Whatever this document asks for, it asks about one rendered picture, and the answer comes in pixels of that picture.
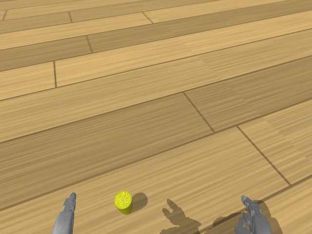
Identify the cup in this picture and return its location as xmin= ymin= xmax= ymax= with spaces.
xmin=114 ymin=191 xmax=133 ymax=215

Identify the right robot hand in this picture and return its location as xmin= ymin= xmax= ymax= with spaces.
xmin=234 ymin=195 xmax=273 ymax=234

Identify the left robot hand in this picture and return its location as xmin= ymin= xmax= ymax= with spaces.
xmin=52 ymin=193 xmax=76 ymax=234

